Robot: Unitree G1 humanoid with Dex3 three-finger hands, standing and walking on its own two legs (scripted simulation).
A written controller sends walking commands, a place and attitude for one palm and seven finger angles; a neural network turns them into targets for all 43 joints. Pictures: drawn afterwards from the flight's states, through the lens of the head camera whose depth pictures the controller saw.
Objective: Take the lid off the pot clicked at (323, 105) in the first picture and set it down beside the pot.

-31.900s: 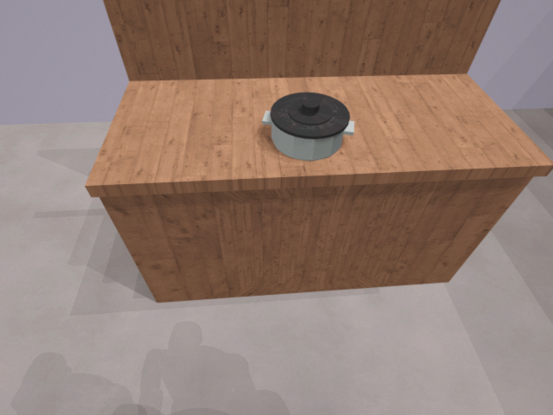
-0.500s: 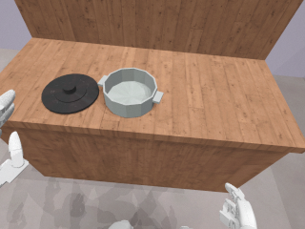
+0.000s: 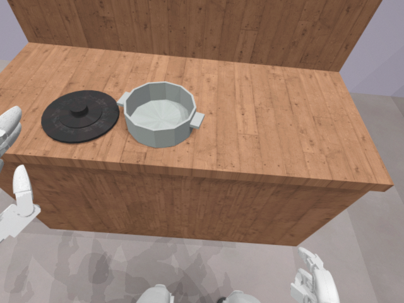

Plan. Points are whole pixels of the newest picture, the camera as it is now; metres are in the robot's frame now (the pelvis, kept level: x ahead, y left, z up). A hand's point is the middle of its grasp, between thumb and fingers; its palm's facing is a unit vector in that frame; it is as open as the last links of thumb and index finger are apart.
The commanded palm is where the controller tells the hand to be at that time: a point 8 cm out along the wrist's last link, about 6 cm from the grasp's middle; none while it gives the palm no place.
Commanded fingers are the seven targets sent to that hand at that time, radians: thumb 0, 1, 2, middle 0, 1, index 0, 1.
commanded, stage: step back with the hand held close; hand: left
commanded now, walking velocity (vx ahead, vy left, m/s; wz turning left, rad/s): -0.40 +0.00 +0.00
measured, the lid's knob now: (79, 108) +0.59 +0.37 -0.03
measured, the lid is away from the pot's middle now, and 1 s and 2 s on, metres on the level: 0.23 0.23 0.23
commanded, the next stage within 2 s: stop stepping back and stand still in 0.52 s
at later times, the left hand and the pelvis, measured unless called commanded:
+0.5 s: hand (6, 286) +0.12 +0.22 +0.18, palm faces +0.23 -0.87 -0.43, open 7.4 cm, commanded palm +0.05 +0.29 +0.20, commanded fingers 0.00 0.90 0.90 -0.20 -0.30 -0.20 -0.30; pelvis -0.08 +0.01 +0.01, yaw -1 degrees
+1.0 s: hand out of the picture -0.02 +0.26 +0.18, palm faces +0.38 -0.83 -0.41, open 7.4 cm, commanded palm -0.07 +0.29 +0.20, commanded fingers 0.00 0.90 0.90 -0.20 -0.30 -0.20 -0.30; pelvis -0.21 +0.01 +0.01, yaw -1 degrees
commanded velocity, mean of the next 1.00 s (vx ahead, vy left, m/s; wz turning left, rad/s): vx -0.14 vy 0.00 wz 0.02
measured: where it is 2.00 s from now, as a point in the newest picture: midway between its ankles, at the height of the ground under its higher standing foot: outside the picture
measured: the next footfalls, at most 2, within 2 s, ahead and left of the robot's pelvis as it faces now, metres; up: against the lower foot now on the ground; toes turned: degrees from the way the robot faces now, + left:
right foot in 0.28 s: +0.03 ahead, -0.12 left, +0.00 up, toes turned -3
left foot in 0.50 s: -0.01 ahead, +0.12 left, +0.00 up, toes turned -1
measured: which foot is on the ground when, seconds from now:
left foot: down 0.00-0.30, up 0.32-0.48, down 0.50-0.72, up 0.74-0.88, down 0.90-1.00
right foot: down 0.00-0.10, up 0.12-0.26, down 0.28-0.50, up 0.52-0.68, down 0.70-0.92, up 0.94-1.00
